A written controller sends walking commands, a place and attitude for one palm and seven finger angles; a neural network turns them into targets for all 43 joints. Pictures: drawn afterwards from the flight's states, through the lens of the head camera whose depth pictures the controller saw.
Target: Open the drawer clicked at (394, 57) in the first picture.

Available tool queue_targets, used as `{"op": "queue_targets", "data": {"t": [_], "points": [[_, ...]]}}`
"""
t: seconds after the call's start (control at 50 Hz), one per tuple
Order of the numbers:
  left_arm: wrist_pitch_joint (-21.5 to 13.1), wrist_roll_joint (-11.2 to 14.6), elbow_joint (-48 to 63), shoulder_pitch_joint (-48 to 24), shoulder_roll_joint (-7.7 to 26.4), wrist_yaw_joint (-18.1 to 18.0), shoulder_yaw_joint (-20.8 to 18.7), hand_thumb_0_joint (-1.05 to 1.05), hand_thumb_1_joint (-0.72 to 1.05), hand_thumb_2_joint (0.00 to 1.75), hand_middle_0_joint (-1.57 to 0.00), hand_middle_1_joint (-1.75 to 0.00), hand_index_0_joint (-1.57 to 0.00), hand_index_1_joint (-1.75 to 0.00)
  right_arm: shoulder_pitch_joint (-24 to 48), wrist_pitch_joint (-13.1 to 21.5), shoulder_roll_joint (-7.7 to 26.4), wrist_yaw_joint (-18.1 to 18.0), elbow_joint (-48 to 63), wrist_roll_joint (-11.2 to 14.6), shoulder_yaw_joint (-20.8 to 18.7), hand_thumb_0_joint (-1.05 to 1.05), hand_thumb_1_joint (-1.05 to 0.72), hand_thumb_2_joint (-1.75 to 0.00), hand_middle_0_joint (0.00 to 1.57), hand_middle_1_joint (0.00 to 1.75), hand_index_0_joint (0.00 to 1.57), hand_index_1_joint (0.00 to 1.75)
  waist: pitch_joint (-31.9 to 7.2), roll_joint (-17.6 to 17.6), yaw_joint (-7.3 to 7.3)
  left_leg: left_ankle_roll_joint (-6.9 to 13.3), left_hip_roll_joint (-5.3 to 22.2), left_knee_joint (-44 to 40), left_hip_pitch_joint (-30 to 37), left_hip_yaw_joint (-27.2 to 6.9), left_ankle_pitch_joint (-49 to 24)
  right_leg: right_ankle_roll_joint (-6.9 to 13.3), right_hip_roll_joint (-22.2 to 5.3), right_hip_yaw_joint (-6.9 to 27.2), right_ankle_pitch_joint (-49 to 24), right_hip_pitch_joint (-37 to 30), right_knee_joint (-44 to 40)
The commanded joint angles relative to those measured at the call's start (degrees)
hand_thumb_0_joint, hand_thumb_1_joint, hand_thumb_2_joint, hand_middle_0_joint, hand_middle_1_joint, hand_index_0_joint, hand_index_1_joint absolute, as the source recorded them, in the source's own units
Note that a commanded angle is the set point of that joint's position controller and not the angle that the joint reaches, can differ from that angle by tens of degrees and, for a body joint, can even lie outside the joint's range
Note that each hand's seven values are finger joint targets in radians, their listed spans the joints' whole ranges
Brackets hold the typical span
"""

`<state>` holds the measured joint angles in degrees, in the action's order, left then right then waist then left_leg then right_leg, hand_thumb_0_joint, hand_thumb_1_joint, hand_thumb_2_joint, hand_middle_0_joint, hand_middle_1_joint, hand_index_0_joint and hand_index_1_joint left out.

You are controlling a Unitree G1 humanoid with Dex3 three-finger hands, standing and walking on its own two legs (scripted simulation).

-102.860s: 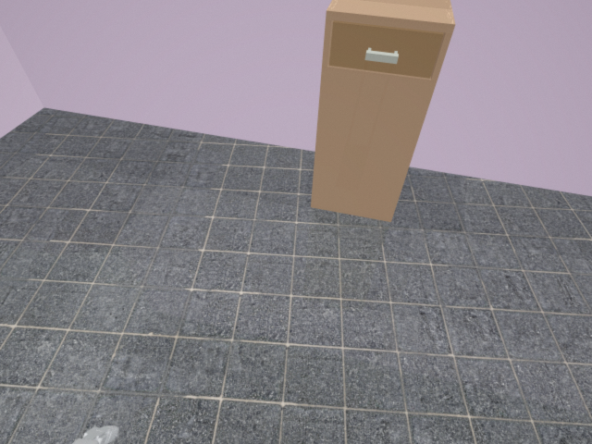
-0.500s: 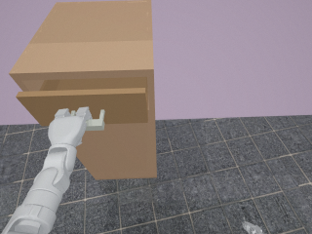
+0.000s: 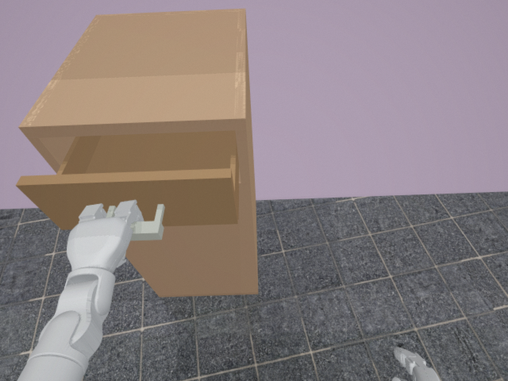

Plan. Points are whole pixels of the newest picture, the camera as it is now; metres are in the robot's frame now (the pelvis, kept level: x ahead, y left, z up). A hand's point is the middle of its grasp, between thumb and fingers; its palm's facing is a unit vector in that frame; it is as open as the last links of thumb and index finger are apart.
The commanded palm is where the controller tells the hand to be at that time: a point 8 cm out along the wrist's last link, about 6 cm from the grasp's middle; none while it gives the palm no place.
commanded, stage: pull the drawer open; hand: left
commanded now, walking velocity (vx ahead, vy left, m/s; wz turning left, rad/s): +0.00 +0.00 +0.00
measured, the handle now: (133, 220) +0.37 +0.23 +0.03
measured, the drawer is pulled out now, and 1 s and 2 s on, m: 0.11 0.24 0.30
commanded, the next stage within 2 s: open the thumb to release the handle in 1.78 s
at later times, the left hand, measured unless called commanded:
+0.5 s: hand (103, 306) +0.23 +0.25 +0.01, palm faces +0.00 -0.07 -1.00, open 5.4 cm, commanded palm +0.20 +0.24 +0.06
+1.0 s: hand (92, 345) +0.18 +0.24 +0.01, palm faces -0.01 -0.08 -1.00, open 5.5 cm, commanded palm +0.15 +0.23 +0.06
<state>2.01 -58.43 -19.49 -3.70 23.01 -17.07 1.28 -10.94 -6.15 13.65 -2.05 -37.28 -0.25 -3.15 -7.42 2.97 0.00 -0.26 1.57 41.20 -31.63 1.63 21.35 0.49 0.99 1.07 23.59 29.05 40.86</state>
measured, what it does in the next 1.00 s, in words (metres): stands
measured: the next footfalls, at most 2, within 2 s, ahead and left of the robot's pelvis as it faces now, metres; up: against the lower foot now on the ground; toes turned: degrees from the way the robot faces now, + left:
none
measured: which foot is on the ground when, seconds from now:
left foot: down 0.00-1.00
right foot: down 0.00-1.00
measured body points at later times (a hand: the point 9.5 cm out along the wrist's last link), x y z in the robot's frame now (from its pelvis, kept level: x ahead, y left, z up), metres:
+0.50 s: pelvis -0.01 +0.00 +0.00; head +0.02 -0.03 +0.45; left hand +0.22 +0.25 +0.06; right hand +0.20 -0.22 -0.11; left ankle -0.02 +0.12 -0.71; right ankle -0.04 -0.12 -0.71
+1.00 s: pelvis -0.02 +0.00 -0.01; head +0.01 -0.03 +0.44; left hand +0.17 +0.24 +0.06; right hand +0.18 -0.23 -0.11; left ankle -0.02 +0.12 -0.71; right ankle -0.04 -0.12 -0.71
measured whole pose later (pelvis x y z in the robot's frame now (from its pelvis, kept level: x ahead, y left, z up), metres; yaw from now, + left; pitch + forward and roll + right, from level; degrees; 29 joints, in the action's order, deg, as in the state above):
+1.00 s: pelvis -0.02 +0.00 -0.01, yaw +0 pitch +8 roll +0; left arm 1.1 -59.1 5.2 25.6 21.4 -20.9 1.5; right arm -7.6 -4.3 13.3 -0.4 -35.1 -2.5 -2.0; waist -5.9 3.0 -3.3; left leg -0.6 1.4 44.7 -30.6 1.4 22.4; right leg 0.8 0.9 0.9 25.2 28.3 45.3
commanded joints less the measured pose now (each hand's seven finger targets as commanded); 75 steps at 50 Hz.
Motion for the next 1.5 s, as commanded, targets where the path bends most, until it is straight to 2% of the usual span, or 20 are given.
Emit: {"op": "queue_targets", "data": {"t": [0.0, 0.14, 0.16, 0.18, 0.28, 0.38, 0.46, 0.58, 0.66, 0.72, 0.8, 0.88, 0.98, 1.04, 1.06, 1.14, 1.22, 1.24, 1.32, 1.48], "points": [[-0.8, 0.3, 16.9, -1.8, 8.8, -3.4, -4.1, 0.00, 0.90, 0.90, -0.40, -1.35, -0.40, -1.35, 4.6, 3.2, 6.9, 0.2, 8.1, -0.1, -2.3, 0.00, -0.90, -0.90, 0.20, 0.30, 0.20, 0.30, -16.7, -0.2, -2.22, 1.6, -1.9, -1.3, 14.4, 0.3, -30.5, 1.3, 1.5, -2.3, -31.9, -7.2, -2.3], [-0.3, 0.0, 25.2, 6.2, 7.6, -4.5, -3.9, 0.00, 0.90, 0.90, -0.40, -1.35, -0.40, -1.35, 6.9, 4.0, 6.4, 0.9, 9.1, -0.6, -1.7, 0.00, -0.90, -0.90, 0.20, 0.30, 0.20, 0.30, -15.3, 1.0, -2.74, 1.4, -1.8, -1.2, 15.1, 0.2, -31.5, 1.3, 1.2, -2.2, -32.2, -6.8, -1.8], [-0.1, 0.0, 25.3, 7.9, 7.5, -4.8, -4.2, 0.00, 0.90, 0.90, -0.40, -1.35, -0.40, -1.35, 6.9, 4.1, 6.4, 1.0, 9.0, -0.6, -1.9, 0.00, -0.90, -0.90, 0.20, 0.30, 0.20, 0.30, -14.7, -0.2, -2.81, 1.3, -1.7, -1.2, 15.0, -0.1, -31.0, 1.3, 1.5, -2.4, -31.0, -6.5, -1.6], [0.0, -0.1, 26.7, 7.4, 6.0, -4.8, -2.4, 0.00, 0.90, 0.90, -0.40, -1.35, -0.40, -1.35, 7.6, 4.1, 6.3, 1.1, 9.3, -0.7, -1.6, 0.00, -0.90, -0.90, 0.20, 0.30, 0.20, 0.30, -14.2, 0.7, -2.53, 1.3, -1.7, -1.3, 15.1, 0.0, -30.1, 1.2, 1.3, -2.5, -30.1, -5.6, -1.9], [-0.1, -0.8, 28.2, 10.0, 7.7, -5.6, -4.4, 0.00, 0.90, 0.90, -0.40, -1.35, -0.40, -1.35, 8.9, 4.4, 5.9, 0.8, 9.2, -1.1, -1.2, 0.00, -0.90, -0.90, 0.20, 0.30, 0.20, 0.30, -13.2, -0.1, -2.92, 1.2, -2.0, -1.0, 14.8, -0.1, -27.3, 1.3, 1.4, -2.4, -28.2, -5.1, -1.8], [-0.2, -1.6, 28.7, 5.3, 6.8, -5.6, -2.8, 0.00, 0.90, 0.90, -0.40, -1.35, -0.40, -1.35, 10.0, 4.5, 5.6, 0.4, 8.6, -1.3, -0.7, 0.00, -0.90, -0.90, 0.20, 0.30, 0.20, 0.30, -11.0, 0.6, -2.27, 1.1, -2.1, -1.3, 15.0, -0.4, -23.0, 1.5, 1.4, -2.4, -23.7, -2.7, -2.3], [-0.2, -1.1, 27.2, 8.1, 8.3, -5.3, -4.4, 0.00, 0.90, 0.90, -0.40, -1.35, -0.40, -1.35, 10.6, 4.6, 5.3, -0.2, 8.6, -1.3, -0.6, 0.00, -0.90, -0.90, 0.20, 0.30, 0.20, 0.30, -10.9, -0.7, -3.21, 1.2, -2.6, -1.6, 14.4, -0.2, -20.5, 1.6, 1.3, -1.9, -23.7, -4.5, -2.9], [-0.9, -1.0, 30.6, 9.8, 6.9, -4.7, -3.1, 0.00, 0.90, 0.90, -0.40, -1.35, -0.40, -1.35, 11.8, 4.8, 4.9, 0.0, 9.4, -1.5, 0.0, 0.00, -0.90, -0.90, 0.20, 0.30, 0.20, 0.30, -11.1, 0.2, -3.78, 1.1, -2.7, -2.1, 14.4, -0.2, -20.1, 1.5, 1.1, -1.7, -23.0, -4.6, -2.9], [-1.1, -0.1, 31.8, 19.5, 7.6, -4.6, -5.1, 0.00, 0.90, 0.90, -0.40, -1.35, -0.40, -1.35, 11.9, 5.0, 4.6, 0.3, 10.3, -1.3, -0.1, 0.00, -0.90, -0.90, 0.20, 0.30, 0.20, 0.30, -10.4, -0.9, -4.98, 1.0, -2.7, -2.2, 13.5, -0.1, -20.6, 1.7, 1.2, -1.3, -24.8, -6.4, -3.0], [-1.4, 0.0, 33.7, 22.4, 8.7, -4.8, -6.6, 0.00, 0.90, 0.90, -0.40, -1.35, -0.40, -1.35, 12.4, 5.0, 4.8, 0.5, 10.6, -1.5, 0.2, 0.00, -0.90, -0.90, 0.20, 0.30, 0.20, 0.30, -9.7, 0.0, -5.19, 0.9, -2.7, -2.3, 12.5, 0.1, -19.9, 1.8, 1.0, -0.7, -25.0, -6.8, -3.1], [-2.1, -0.6, 36.9, 27.2, 6.9, -5.8, -5.4, 0.00, 0.90, 0.90, -0.40, -1.35, -0.40, -1.35, 11.8, 5.0, 4.5, 1.5, 11.1, -1.6, 0.0, 0.00, -0.90, -0.90, 0.20, 0.30, 0.20, 0.30, -9.1, 1.6, -5.17, 0.8, -2.2, -1.5, 12.8, -0.2, -21.3, 1.9, 1.3, -1.2, -23.5, -4.5, -1.8], [-2.2, -0.8, 39.0, 25.3, 6.6, -6.9, -4.9, 0.00, 0.90, 0.90, -0.40, -1.35, -0.40, -1.35, 11.1, 4.8, 4.9, 1.8, 11.4, -2.0, -0.2, 0.00, -0.90, -0.90, 0.20, 0.30, 0.20, 0.30, -8.4, 1.4, -4.12, 0.8, -2.0, -0.9, 12.6, -0.6, -18.4, 1.9, 1.3, -1.7, -19.3, -1.5, -1.5], [-2.3, -1.3, 39.5, 25.9, 5.9, -8.0, -4.4, 0.00, 0.90, 0.90, -0.40, -1.35, -0.40, -1.35, 10.5, 5.1, 4.7, 1.7, 11.6, -2.2, -0.3, 0.00, -0.90, -0.90, 0.20, 0.30, 0.20, 0.30, -9.0, 0.0, -3.99, 0.8, -2.1, -0.1, 12.6, -0.9, -16.9, 2.0, 1.4, -1.4, -18.0, 0.1, -0.8], [-2.2, -0.6, 41.9, 28.7, 5.3, -7.8, -3.5, 0.00, 0.90, 0.90, -0.40, -1.35, -0.40, -1.35, 10.3, 5.2, 4.6, 2.0, 12.2, -2.1, -0.3, 0.00, -0.90, -0.90, 0.20, 0.30, 0.20, 0.30, -11.0, 0.1, -4.38, 0.9, -1.9, 0.6, 13.4, -1.0, -19.4, 2.0, 1.2, -1.0, -19.5, -0.5, -0.1], [-2.0, -0.3, 40.6, 32.1, 6.3, -7.9, -5.2, 0.00, 0.90, 0.90, -0.40, -1.35, -0.40, -1.35, 10.3, 5.2, 4.4, 1.9, 12.3, -1.8, -0.4, 0.00, -0.90, -0.90, 0.20, 0.30, 0.20, 0.30, -10.1, -0.6, -5.13, 0.9, -1.9, 0.4, 12.7, -0.9, -19.3, 1.9, 1.4, -1.5, -19.6, -1.3, -0.2], [-1.7, 0.0, 42.0, 33.8, 6.0, -7.3, -4.4, 0.00, 0.90, 0.90, -0.40, -1.35, -0.40, -1.35, 10.6, 5.1, 4.5, 2.1, 13.1, -2.0, 0.4, 0.00, -0.90, -0.90, 0.20, 0.30, 0.20, 0.30, -7.9, -2.0, -4.81, 1.1, -2.1, 0.7, 11.2, -1.1, -17.3, 1.8, 1.1, -0.9, -19.2, -0.6, -0.4], [-2.0, -0.2, 43.9, 37.0, 6.5, -7.2, -4.8, 0.00, 0.90, 0.90, -0.40, -1.35, -0.40, -1.35, 10.4, 5.1, 4.4, 2.5, 13.8, -2.0, 0.6, 0.00, -0.90, -0.90, 0.20, 0.30, 0.20, 0.30, -8.4, 0.8, -5.38, 0.8, -1.8, 0.9, 11.9, -1.2, -19.4, 2.1, 1.4, -0.3, -19.3, -0.6, -0.2], [-1.9, 0.0, 44.4, 38.6, 5.5, -7.1, -3.8, 0.00, 0.90, 0.90, -0.40, -1.35, -0.40, -1.35, 10.1, 5.2, 4.3, 2.8, 14.2, -2.1, 0.8, 0.00, -0.90, -0.90, 0.20, 0.30, 0.20, 0.30, -8.5, 0.5, -5.31, 1.0, -1.8, 1.3, 12.1, -1.2, -19.2, 1.9, 1.2, -0.4, -18.8, 0.1, 0.1], [-2.6, 0.5, 44.7, 43.2, 8.1, -7.4, -7.1, 0.00, 0.90, 0.90, -0.40, -1.35, -0.40, -1.35, 9.9, 5.1, 4.6, 2.8, 14.5, -2.0, 1.0, 0.00, -0.90, -0.90, 0.20, 0.30, 0.20, 0.30, -7.8, 0.1, -5.70, 0.8, -1.7, 1.6, 11.0, -1.2, -19.8, 2.1, 1.4, 0.9, -21.3, -0.7, 0.0], [-3.9, 0.9, 48.0, 51.6, 7.5, -9.4, -7.6, 0.00, 0.90, 0.90, -0.40, -1.35, -0.40, -1.35, 9.3, 4.7, 4.9, 4.2, 16.2, -2.3, 0.7, 0.00, -0.90, -0.90, 0.20, 0.30, 0.20, 0.30, -7.2, 1.0, -6.11, 0.8, -1.2, 3.6, 10.1, -1.5, -21.1, 2.0, 1.5, 1.0, -20.1, 2.7, 1.7]]}}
